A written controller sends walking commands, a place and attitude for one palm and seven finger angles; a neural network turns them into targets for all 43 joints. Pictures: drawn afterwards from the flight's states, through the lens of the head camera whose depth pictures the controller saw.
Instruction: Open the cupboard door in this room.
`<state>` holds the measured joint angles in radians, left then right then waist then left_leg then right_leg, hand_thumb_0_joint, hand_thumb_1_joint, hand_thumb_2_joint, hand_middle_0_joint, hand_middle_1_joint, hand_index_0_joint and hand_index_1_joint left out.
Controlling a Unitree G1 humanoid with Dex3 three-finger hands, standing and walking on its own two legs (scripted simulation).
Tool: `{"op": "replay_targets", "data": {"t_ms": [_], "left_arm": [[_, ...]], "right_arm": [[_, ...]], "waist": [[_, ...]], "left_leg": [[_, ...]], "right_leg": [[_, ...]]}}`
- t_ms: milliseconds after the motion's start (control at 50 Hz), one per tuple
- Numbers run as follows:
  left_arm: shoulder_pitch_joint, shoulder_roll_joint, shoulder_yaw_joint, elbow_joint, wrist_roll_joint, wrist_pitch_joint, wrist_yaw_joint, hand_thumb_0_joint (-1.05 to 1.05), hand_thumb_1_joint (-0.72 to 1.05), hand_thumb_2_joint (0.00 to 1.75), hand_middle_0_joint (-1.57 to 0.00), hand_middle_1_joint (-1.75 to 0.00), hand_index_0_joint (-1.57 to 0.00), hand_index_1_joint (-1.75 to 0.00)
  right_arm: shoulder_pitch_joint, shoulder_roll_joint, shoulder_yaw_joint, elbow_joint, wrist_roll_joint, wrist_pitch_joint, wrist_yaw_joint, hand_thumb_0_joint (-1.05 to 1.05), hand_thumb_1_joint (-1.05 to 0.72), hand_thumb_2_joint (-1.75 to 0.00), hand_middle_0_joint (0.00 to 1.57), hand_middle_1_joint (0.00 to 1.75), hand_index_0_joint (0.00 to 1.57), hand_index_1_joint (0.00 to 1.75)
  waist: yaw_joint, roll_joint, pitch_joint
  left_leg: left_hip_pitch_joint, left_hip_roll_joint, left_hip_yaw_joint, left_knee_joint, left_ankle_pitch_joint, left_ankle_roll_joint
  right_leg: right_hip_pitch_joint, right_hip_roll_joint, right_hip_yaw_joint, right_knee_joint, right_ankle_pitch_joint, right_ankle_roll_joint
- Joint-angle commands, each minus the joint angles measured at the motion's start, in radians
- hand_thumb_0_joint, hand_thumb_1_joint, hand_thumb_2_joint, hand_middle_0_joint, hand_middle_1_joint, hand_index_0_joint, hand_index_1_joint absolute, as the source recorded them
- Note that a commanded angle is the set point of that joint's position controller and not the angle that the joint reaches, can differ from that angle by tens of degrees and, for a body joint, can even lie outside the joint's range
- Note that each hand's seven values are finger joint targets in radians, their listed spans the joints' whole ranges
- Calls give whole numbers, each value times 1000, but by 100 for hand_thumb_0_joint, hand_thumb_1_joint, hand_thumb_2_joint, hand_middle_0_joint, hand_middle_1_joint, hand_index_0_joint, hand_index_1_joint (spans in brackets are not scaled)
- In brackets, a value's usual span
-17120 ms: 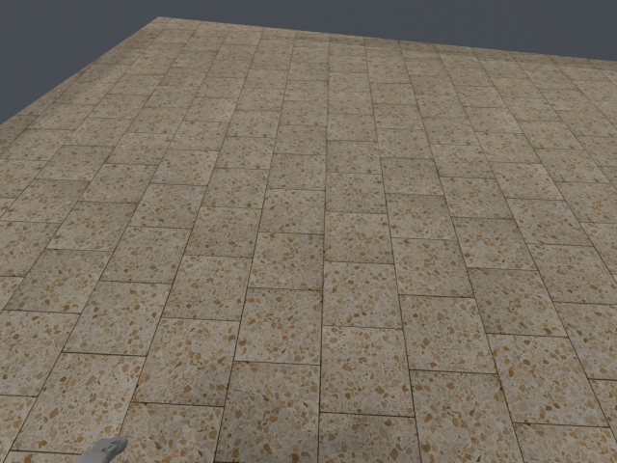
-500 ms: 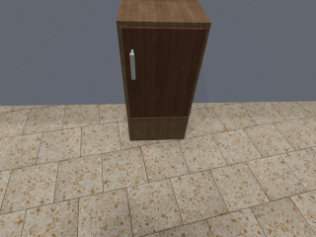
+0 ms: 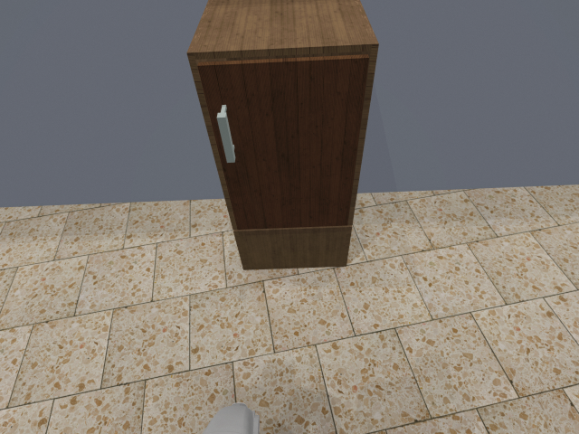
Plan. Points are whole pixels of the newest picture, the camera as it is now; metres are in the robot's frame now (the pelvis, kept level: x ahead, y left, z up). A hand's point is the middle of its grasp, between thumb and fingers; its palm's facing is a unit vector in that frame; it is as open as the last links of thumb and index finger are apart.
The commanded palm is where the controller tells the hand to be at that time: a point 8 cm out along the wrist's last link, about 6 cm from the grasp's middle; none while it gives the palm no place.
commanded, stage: take the last steps up to it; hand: left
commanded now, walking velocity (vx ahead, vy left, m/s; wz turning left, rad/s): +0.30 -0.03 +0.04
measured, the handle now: (227, 134) +0.80 +0.23 -0.06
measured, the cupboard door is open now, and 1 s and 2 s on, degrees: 0 0 0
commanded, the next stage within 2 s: come to a stop and stand still in 0.54 s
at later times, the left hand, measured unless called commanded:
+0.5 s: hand (185, 383) +0.23 +0.22 -0.18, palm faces +0.08 -0.98 -0.16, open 7.4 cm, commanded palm none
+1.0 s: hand (221, 302) +0.38 +0.18 -0.17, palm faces +0.05 -0.96 -0.28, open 7.3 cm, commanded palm none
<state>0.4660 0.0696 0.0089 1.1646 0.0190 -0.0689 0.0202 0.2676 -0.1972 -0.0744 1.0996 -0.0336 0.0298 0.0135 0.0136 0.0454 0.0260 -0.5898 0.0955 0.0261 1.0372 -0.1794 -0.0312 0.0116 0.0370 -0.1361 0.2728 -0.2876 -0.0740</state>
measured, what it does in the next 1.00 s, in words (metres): walks ahead: left foot, then right foot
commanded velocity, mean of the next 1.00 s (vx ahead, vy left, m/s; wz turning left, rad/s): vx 0.04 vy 0.03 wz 0.00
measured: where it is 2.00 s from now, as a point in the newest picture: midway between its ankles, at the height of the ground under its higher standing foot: outside the picture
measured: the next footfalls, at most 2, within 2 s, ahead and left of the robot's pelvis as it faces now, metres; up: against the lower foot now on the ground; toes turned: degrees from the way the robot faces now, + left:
left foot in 0.24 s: +0.22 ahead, +0.10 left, +0.00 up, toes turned +8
right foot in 0.76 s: +0.43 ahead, -0.12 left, +0.00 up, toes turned -6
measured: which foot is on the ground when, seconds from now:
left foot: up 0.00-0.22, down 0.24-0.78, up 0.80-1.00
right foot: down 0.00-0.26, up 0.28-0.74, down 0.76-1.00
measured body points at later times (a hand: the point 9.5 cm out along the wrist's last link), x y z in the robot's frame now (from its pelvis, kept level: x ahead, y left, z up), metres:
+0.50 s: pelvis +0.20 +0.04 +0.00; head +0.21 +0.07 +0.45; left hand +0.23 +0.27 -0.17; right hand +0.26 -0.20 -0.14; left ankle +0.18 +0.10 -0.74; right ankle +0.23 -0.12 -0.65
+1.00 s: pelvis +0.29 -0.01 -0.01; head +0.34 -0.04 +0.43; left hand +0.38 +0.23 -0.15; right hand +0.31 -0.24 -0.19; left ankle +0.24 +0.14 -0.65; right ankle +0.39 -0.11 -0.74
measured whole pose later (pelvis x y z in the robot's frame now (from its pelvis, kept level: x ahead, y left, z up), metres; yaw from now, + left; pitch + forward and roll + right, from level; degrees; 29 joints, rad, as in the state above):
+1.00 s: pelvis +0.29 -0.01 -0.01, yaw +2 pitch -1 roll +2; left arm 0.10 0.15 0.03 0.99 0.02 0.00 0.05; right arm 0.22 -0.19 -0.08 1.06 -0.01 0.08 -0.01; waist -0.01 0.03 0.14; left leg -0.46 -0.01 -0.02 1.20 -0.48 -0.05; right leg -0.37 -0.10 -0.10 0.53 -0.13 -0.03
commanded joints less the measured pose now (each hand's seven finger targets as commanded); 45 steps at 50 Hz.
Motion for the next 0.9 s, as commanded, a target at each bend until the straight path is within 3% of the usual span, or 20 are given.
{"op": "replay_targets", "data": {"t_ms": [0, 60, 120, 140, 180, 200, 220, 240, 300, 340, 380, 500, 580, 640, 680, 720, 740, 760, 800, 880], "left_arm": [[135, 128, 17, 7, 4, -25, 16, 0, 90, 90, -20, -30, -20, -30], [182, 130, 16, 31, 6, -19, 22, 0, 90, 90, -20, -30, -20, -30], [176, 133, 16, 35, 6, -13, 27, 0, 90, 90, -20, -30, -20, -30], [162, 146, 18, 33, 4, -15, 27, 0, 90, 90, -20, -30, -20, -30], [98, 181, 25, 21, -3, -20, 25, 0, 90, 90, -20, -30, -20, -30], [80, 180, 28, 8, -12, -22, 21, 0, 90, 90, -20, -30, -20, -30], [114, 128, 21, -13, -27, -23, 13, 0, 90, 90, -20, -30, -20, -30], [81, 108, 10, -43, -26, -24, 11, 0, 90, 90, -20, -30, -20, -30], [-54, 106, 32, -63, -2, 10, -1, 0, 90, 90, -20, -30, -20, -30], [-13, 70, 34, -62, 9, 32, -10, 0, 90, 90, -20, -30, -20, -30], [18, 69, 38, -64, 11, 47, -13, 0, 90, 90, -20, -30, -20, -30], [-149, 120, 51, -144, 8, 69, -24, 0, 90, 90, -20, -30, -20, -30], [-298, 131, 42, -192, 4, 61, -31, 0, 90, 90, -20, -30, -20, -30], [-356, 129, 29, -211, 0, 53, -28, 0, 90, 90, -20, -30, -20, -30], [-304, 132, 23, -197, -1, 45, -17, 0, 90, 90, -20, -30, -20, -30], [-140, 198, 34, -147, 3, 30, -3, 0, 90, 90, -20, -30, -20, -30], [-70, 282, 49, -129, 9, 20, 12, 0, 90, 90, -20, -30, -20, -30], [-30, 338, 58, -119, -1, 21, 17, 0, 90, 90, -20, -30, -20, -30], [-103, 323, 63, -138, -4, 32, 28, 0, 90, 90, -20, -30, -20, -30], [-241, 289, 66, -187, -5, 59, 43, 0, 90, 90, -20, -30, -20, -30]], "right_arm": [[-166, -9, 12, -102, 8, -41, 1, 0, -90, -90, 20, 30, 20, 30], [-247, 9, 23, -119, 12, -54, 3, 0, -90, -90, 20, 30, 20, 30], [-270, 22, 33, -127, 14, -65, 1, 0, -90, -90, 20, 30, 20, 30], [-238, 21, 32, -118, 14, -71, -4, 0, -90, -90, 20, 30, 20, 30], [-32, -14, 20, -56, 11, -83, -20, 0, -90, -90, 20, 30, 20, 30], [117, -69, 6, -20, 6, -87, -27, 0, -90, -90, 20, 30, 20, 30], [240, -173, -18, 7, -6, -95, -37, 0, -90, -90, 20, 30, 20, 30], [281, -210, -24, 22, 14, -84, -42, 0, -90, -90, 20, 30, 20, 30], [50, -80, 6, -39, 20, -95, -46, 0, -90, -90, 20, 30, 20, 30], [29, -30, 25, -43, 18, -110, -40, 0, -90, -90, 20, 30, 20, 30], [22, -23, 28, -43, 23, -119, -38, 0, -90, -90, 20, 30, 20, 30], [73, -52, 18, -59, 22, -117, -41, 0, -90, -90, 20, 30, 20, 30], [142, -77, 13, -41, 11, -109, -46, 0, -90, -90, 20, 30, 20, 30], [172, -83, 14, -22, 4, -95, -51, 0, -90, -90, 20, 30, 20, 30], [167, -84, 19, -14, 8, -86, -58, 0, -90, -90, 20, 30, 20, 30], [155, -86, 19, -8, 25, -81, -57, 0, -90, -90, 20, 30, 20, 30], [195, -46, 19, -13, 38, -78, -50, 0, -90, -90, 20, 30, 20, 30], [212, -37, 15, -25, 50, -61, -50, 0, -90, -90, 20, 30, 20, 30], [172, -34, 7, -19, 47, -26, -55, 0, -90, -90, 20, 30, 20, 30], [88, -33, -4, -39, 29, 25, -39, 0, -90, -90, 20, 30, 20, 30]], "waist": [[31, -145, 128], [53, -154, 126], [39, -169, 115], [22, -168, 78], [-83, -157, -39], [-149, -116, -134], [-166, 90, -268], [-150, 124, -292], [-55, -63, 70], [-5, -34, 90], [25, 18, 52], [10, 85, 86], [-33, 67, 88], [-55, 81, 71], [-25, 72, 29], [52, 14, -74], [55, -133, -186], [50, -206, -242], [38, -210, -200], [5, -117, -96]], "left_leg": [[-180, 5, 34, -87, -29, 9], [-156, -17, 77, -195, -57, 25], [-21, -61, 125, -332, -84, 54], [60, -94, 149, -371, -92, 68], [338, -142, 164, -498, 8, 95], [619, -62, 78, -531, 148, 124], [914, 231, -293, -526, 375, 243], [930, 380, -497, -617, 572, 341], [470, 286, -303, -784, 247, 268], [352, 196, -147, -808, 286, 198], [348, 151, -59, -817, 333, 182], [430, 134, -12, -808, 503, 154], [540, 142, -15, -766, 606, 163], [599, 153, -7, -696, 711, 166], [588, 140, -7, -609, 825, 138], [513, 86, 12, -446, 646, 73], [343, -6, 49, -259, 264, 31], [268, -109, 42, -59, -423, 8], [235, -97, -57, 114, -476, 14], [170, -79, -91, 230, -349, -9]], "right_leg": [[63, -285, 183, -63, 537, -62], [126, -283, 169, -20, 715, -69], [112, -272, 139, 40, 896, -63], [118, -268, 128, 98, 1016, -61], [56, -241, 76, 336, 1097, -24], [-122, -215, 60, 531, 876, 7], [-424, -81, 9, 839, 226, 55], [-550, -32, 90, 1055, -268, 46], [-596, -150, 154, 1076, -105, 58], [-517, -161, 137, 1003, -34, 71], [-504, -156, 122, 955, 21, 89], [-627, -162, 104, 812, 153, 119], [-631, -144, 69, 599, 142, 105], [-558, -117, 47, 431, 86, 82], [-406, -79, 37, 312, 113, 69], [-135, -118, 62, 141, 466, 70], [86, -303, 243, 228, 1014, 2], [140, -499, 372, 267, 1458, -137], [25, -511, 340, 204, 1289, -183], [-190, -435, 255, 137, 914, -121]]}}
